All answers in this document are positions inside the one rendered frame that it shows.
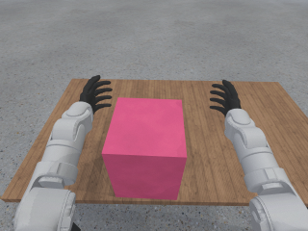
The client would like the robot right hand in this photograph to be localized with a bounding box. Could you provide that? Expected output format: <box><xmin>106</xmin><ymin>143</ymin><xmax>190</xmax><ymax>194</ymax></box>
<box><xmin>209</xmin><ymin>79</ymin><xmax>242</xmax><ymax>117</ymax></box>

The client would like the table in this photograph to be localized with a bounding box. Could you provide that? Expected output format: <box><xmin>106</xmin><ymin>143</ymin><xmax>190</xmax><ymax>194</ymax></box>
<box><xmin>0</xmin><ymin>78</ymin><xmax>308</xmax><ymax>231</ymax></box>

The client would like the robot left upper arm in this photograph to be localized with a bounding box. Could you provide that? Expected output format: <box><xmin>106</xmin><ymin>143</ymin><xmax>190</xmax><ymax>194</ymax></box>
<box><xmin>15</xmin><ymin>187</ymin><xmax>76</xmax><ymax>231</ymax></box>

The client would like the carton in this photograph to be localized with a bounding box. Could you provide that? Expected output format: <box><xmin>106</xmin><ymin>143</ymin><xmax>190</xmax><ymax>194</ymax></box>
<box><xmin>101</xmin><ymin>97</ymin><xmax>188</xmax><ymax>200</ymax></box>

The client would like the robot right upper arm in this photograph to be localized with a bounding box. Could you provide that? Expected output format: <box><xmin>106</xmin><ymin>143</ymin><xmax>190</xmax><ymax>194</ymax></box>
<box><xmin>249</xmin><ymin>192</ymin><xmax>308</xmax><ymax>231</ymax></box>

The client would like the robot left forearm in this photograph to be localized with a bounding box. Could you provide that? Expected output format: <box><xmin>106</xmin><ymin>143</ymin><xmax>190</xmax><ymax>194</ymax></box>
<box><xmin>13</xmin><ymin>101</ymin><xmax>93</xmax><ymax>231</ymax></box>

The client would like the robot left hand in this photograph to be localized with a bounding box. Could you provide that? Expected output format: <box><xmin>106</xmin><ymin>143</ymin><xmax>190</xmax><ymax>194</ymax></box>
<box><xmin>79</xmin><ymin>75</ymin><xmax>113</xmax><ymax>114</ymax></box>

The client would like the robot right forearm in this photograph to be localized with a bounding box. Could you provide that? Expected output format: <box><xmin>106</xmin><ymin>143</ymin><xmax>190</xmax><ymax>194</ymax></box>
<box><xmin>224</xmin><ymin>108</ymin><xmax>308</xmax><ymax>213</ymax></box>

